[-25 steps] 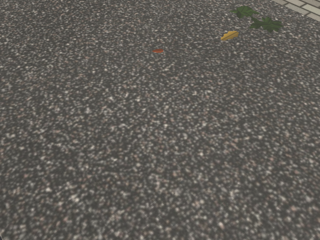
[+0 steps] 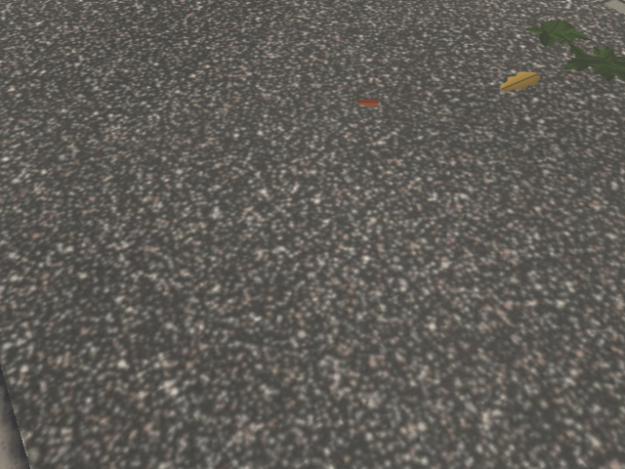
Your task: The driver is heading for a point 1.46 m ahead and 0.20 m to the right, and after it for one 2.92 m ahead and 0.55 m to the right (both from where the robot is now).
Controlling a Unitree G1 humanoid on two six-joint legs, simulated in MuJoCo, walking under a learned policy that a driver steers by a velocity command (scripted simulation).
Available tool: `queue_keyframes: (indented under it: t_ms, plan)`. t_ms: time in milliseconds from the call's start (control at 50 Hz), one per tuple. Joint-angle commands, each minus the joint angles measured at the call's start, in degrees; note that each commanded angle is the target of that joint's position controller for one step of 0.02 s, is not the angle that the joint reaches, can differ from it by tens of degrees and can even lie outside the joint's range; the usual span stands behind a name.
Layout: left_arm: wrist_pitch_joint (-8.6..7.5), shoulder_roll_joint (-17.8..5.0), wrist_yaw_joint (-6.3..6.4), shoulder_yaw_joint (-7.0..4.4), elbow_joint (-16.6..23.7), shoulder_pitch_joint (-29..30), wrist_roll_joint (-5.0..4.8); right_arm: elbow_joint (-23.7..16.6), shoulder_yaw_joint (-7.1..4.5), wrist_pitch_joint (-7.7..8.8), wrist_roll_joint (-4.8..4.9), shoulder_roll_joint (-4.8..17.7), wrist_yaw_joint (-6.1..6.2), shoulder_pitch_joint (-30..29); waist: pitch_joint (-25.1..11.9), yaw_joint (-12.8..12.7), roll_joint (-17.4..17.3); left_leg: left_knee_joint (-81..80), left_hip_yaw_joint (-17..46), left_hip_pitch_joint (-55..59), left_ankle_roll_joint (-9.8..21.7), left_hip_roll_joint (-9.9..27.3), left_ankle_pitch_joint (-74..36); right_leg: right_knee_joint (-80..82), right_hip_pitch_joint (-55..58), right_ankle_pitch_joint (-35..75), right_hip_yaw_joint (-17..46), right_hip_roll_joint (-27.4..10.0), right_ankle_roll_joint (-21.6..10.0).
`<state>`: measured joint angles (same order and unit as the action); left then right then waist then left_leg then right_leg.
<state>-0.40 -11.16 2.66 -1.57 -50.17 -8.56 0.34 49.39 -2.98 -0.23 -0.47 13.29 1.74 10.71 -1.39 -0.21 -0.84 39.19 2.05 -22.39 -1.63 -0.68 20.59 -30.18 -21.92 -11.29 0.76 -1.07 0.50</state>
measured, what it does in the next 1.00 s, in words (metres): walks ahead: left foot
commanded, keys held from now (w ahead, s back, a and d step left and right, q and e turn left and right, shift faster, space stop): no key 0.34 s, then w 0.66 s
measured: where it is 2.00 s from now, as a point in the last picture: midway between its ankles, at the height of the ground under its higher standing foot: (322, 327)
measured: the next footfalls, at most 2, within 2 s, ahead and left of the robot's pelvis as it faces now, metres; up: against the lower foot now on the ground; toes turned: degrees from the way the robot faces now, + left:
left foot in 1.00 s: +0.41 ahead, +0.13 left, +0.00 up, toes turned +3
right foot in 1.56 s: +0.74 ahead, -0.10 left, +0.00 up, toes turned -3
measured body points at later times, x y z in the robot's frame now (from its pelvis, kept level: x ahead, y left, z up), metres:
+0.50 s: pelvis +0.03 +0.00 +0.00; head +0.03 +0.00 +0.45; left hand +0.07 +0.26 -0.15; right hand +0.06 -0.25 -0.15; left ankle +0.00 +0.13 -0.73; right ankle +0.04 -0.12 -0.73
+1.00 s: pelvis +0.23 +0.02 -0.01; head +0.26 +0.02 +0.44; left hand +0.13 +0.27 -0.15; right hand +0.48 -0.20 -0.09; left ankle +0.37 +0.13 -0.73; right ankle +0.05 -0.12 -0.73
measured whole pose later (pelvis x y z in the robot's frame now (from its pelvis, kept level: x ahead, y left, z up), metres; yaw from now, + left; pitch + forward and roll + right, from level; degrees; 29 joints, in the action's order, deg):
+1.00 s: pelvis +0.23 +0.02 -0.01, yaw +0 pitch +2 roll -1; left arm -4.2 -13.5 0.7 -2.8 -63.0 -26.6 -1.1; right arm 47.6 -2.7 5.0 1.7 13.1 -2.1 -3.4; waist 1.6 -5.5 -0.3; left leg 29.6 -2.7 -28.5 4.8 1.4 3.8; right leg -16.2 7.5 -24.5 -1.2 -1.6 1.3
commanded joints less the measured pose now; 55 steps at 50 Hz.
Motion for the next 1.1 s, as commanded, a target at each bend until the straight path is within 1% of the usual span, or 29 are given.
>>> queue_keyframes:
  t_ms: [20,40,60,80,100,180,340,360,400,440,480,520,540,560,580,600,620,640,680,720,800,920,960,1000,1020,1040,1060,1080,1100]
  plan:
    - [-1.05,-6.4,-0.5,-1.26,1.3,2.1,-0.57,-0.5,-0.54,-0.28,-0.47,1.9,0.05,4.3,-4.0,2.9,8.2,-12.2,-0.9,12.1,0.3,0.4,-11.0,7.5,0.8,3.2,7.0,-6.7,-6.0]
    - [-1.46,-5.7,-0.8,-1.0,0.5,0.4,-0.41,-1.3,-0.89,-0.43,-0.94,4.5,0.11,3.4,-3.4,1.9,5.8,-13.5,2.7,14.3,1.5,3.8,-14.8,6.0,-0.5,-1.9,6.1,-5.5,-3.9]
    - [-1.89,-6.0,-1.18,-1.28,0.0,-2.7,0.06,-1.6,-1.6,-0.78,-0.31,8.4,0.32,1.7,-1.7,-1.9,-0.1,-12.3,4.3,12.5,3.9,5.5,-15.1,5.7,-1.1,-4.8,3.4,-2.2,-2.2]
    - [-1.82,-6.2,-1.02,-1.37,-0.7,-1.7,0.28,-0.8,-1.34,-0.75,0.04,6.3,-0.05,1.7,-1.3,-1.0,-3.1,-14.1,4.4,6.2,5.3,5.0,-5.8,4.8,3.9,-4.0,0.5,-0.8,-0.9]
    - [-1.6,-7.2,-0.72,-1.73,-1.1,0.0,0.03,-0.7,-0.83,-0.44,-0.11,4.4,-0.25,1.2,0.6,-0.2,-2.0,-15.4,4.2,4.0,5.1,4.2,-2.4,3.8,5.4,-2.4,0.3,-0.8,-0.4]
    - [-0.82,-6.4,-0.01,-1.84,-3.2,-0.9,-0.29,0.8,-0.68,0.78,-0.23,4.1,0.04,1.3,1.1,-0.3,-2.0,-15.1,2.8,4.8,3.5,3.3,-6.7,3.1,7.0,2.1,0.5,-1.2,-1.5]
    - [-0.33,-6.2,0.03,-1.97,-7.1,-1.9,-0.34,3.3,-0.43,0.82,0.16,3.5,0.53,2.3,1.7,-0.2,0.2,-14.7,1.8,6.1,3.4,2.7,-8.5,3.5,8.7,3.4,0.3,-0.9,-1.2]
    - [-0.21,-5.6,0.0,-1.82,-8.2,-3.2,-0.39,4.3,-0.39,0.73,0.21,3.2,0.49,3.9,0.6,-0.1,0.0,-15.5,1.4,6.7,3.6,2.3,-1.9,3.3,9.1,-2.7,-0.7,0.0,-1.4]
    - [-0.18,-6.9,0.07,-2.28,-8.7,-3.3,-1.2,4.7,-1.21,0.53,0.94,5.5,0.55,4.9,4.0,0.5,-1.7,-17.2,3.6,4.8,6.0,3.1,16.5,0.4,4.4,-19.5,-2.6,2.0,-2.5]
    - [-1.47,-6.2,-0.18,-2.11,-7.6,-1.1,-1.59,4.8,-1.7,1.42,1.57,7.2,0.48,7.1,7.7,1.7,-4.8,-22.2,11.6,5.3,9.4,8.4,25.8,-3.9,-2.1,-21.3,-3.0,2.0,-3.4]
    - [-3.32,-4.7,-1.17,-1.88,-7.3,-0.6,-1.75,5.3,-2.44,2.61,2.01,9.0,0.28,7.9,8.9,1.4,-9.9,-26.8,21.5,7.2,13.3,15.4,26.6,-10.8,-4.2,-12.7,-3.6,1.6,-4.1]
    - [-4.5,-4.3,-2.08,-1.91,-8.5,-4.1,-2.22,4.4,-2.16,3.25,2.12,7.8,-0.08,4.2,9.3,-1.7,-9.2,-25.6,19.9,2.6,12.7,15.0,22.2,-7.5,2.3,-12.0,-2.9,0.5,-6.0]
    - [-4.76,-4.3,-2.21,-2.09,-10.2,-8.5,-2.37,3.4,-1.86,3.31,2.32,6.9,-0.37,0.8,8.9,-4.4,-7.7,-22.6,15.0,-1.5,10.5,11.8,18.7,-1.2,10.0,-11.5,-3.0,0.9,-6.5]
    - [-4.87,-6.0,-2.13,-2.64,-12.1,-13.4,-1.89,2.3,-1.46,3.54,2.34,5.3,-0.52,-1.7,8.3,-6.0,-3.4,-14.8,9.2,-5.3,7.9,7.7,12.1,3.2,16.3,-10.2,1.3,-1.2,-6.8]
    - [-4.95,-10.8,-1.97,-3.87,-13.7,-19.3,-1.86,0.9,-0.74,4.11,2.46,1.9,-0.5,-2.6,6.5,-6.8,9.3,1.6,-1.4,-13.3,3.9,0.7,5.9,11.8,23.0,-19.5,16.7,-9.2,-10.6]
    - [-5.4,-15.3,-2.6,-4.61,-14.2,-24.5,-1.27,-1.2,-0.8,5.07,2.8,2.2,-0.3,-4.4,5.4,-8.6,19.6,15.9,-2.8,-22.7,2.6,-2.3,10.7,20.8,28.1,-23.0,38.6,-20.2,-17.7]
    - [-6.08,-12.1,-2.69,-3.34,-13.2,-21.1,-0.15,-1.3,-1.31,5.64,3.32,4.4,-0.52,-5.0,6.5,-6.5,12.6,26.1,2.0,-27.6,3.5,1.0,10.4,20.4,27.6,-22.3,40.9,-21.9,-18.4]
    - [-6.48,-9.8,-2.81,-2.68,-11.8,-17.9,-0.3,-0.4,-1.17,6.12,3.32,4.0,-1.08,-3.2,6.8,-4.7,8.8,29.8,2.6,-29.5,4.8,3.3,5.3,19.4,27.3,-20.2,34.8,-19.8,-16.6]
    - [-6.5,-8.8,-3.18,-1.97,-10.4,-14.1,-0.86,0.5,-1.63,6.58,2.41,4.4,-1.36,-2.8,6.6,-2.9,4.9,26.6,1.6,-28.6,5.7,6.6,-3.8,20.5,25.3,-11.7,24.8,-16.6,-13.1]
    - [-5.82,-6.4,-2.97,-1.03,-10.4,-14.7,-0.64,0.4,-2.0,6.33,1.95,4.3,-1.72,-3.9,6.1,-2.6,5.7,20.3,-0.3,-23.6,4.5,7.3,-8.1,22.3,22.9,-2.3,16.4,-13.2,-11.6]
    - [-5.09,-9.3,-1.81,-1.36,-10.0,-16.0,-0.4,-2.1,-0.69,5.62,1.8,0.9,-2.36,-11.8,6.9,-4.0,5.7,2.8,-3.7,-16.5,2.4,4.9,-15.9,23.4,18.8,6.8,7.2,-10.2,-11.1]
    - [-4.84,-10.9,-1.77,-2.49,-11.1,-18.2,-1.69,-4.9,-0.38,5.33,2.48,3.8,-3.75,-18.2,9.5,-3.9,6.6,-7.4,-3.6,-10.8,4.5,4.0,-19.2,22.8,20.8,9.9,5.1,-13.9,-10.6]
    - [-4.39,-12.1,-1.8,-3.02,-10.8,-16.7,-1.6,-4.7,-1.3,5.63,2.26,6.1,-3.89,-15.1,6.9,-1.0,6.9,-8.8,-4.6,-4.5,6.3,2.3,-17.1,17.5,23.0,23.5,3.8,-14.5,-9.3]
    - [-3.8,-11.3,-1.83,-2.75,-10.0,-15.0,-1.21,0.0,-3.72,5.55,2.23,10.1,-3.32,0.6,-2.9,6.8,6.4,-8.8,-6.2,16.7,9.2,-0.2,-15.8,-1.1,18.6,38.2,-0.5,-10.3,-6.6]
    - [-3.72,-9.2,-1.89,-1.83,-8.4,-15.2,-0.02,2.3,-4.93,5.28,1.59,14.3,-2.6,11.7,-11.4,10.2,-0.9,-8.4,7.3,34.6,12.7,11.1,-11.2,-20.5,5.2,22.0,-2.7,-6.7,-4.5]
    - [-5.08,-0.9,-2.3,0.28,-7.8,-21.2,-0.79,3.4,-4.88,5.11,0.88,17.1,-3.15,14.4,-19.6,5.9,-16.9,-19.9,37.1,47.3,21.3,23.6,4.9,-39.5,-13.0,-18.3,-0.3,4.3,-1.6]
    - [-6.58,-6.6,-2.69,-1.06,-7.6,-16.6,-2.32,3.1,-3.35,5.4,1.25,11.8,-3.43,11.7,-15.1,7.0,-11.7,-24.9,40.7,43.2,19.4,22.3,10.4,-47.1,-19.5,-20.4,6.5,1.6,-2.9]
    - [-7.47,-9.7,-2.87,-1.93,-5.5,-11.1,-3.37,2.2,-2.49,5.78,1.42,9.2,-3.4,6.2,-6.8,5.7,-8.9,-25.2,32.0,35.6,16.8,20.7,6.6,-48.2,-23.4,-15.3,5.1,-1.4,-4.3]
    - [-7.68,-9.8,-2.39,-2.07,-5.0,-8.6,-3.06,1.1,-1.91,6.15,1.13,7.6,-3.59,1.4,-3.4,3.7,-3.4,-26.2,24.5,27.0,15.6,18.6,-1.6,-46.0,-20.7,-9.3,3.8,-4.4,-4.5]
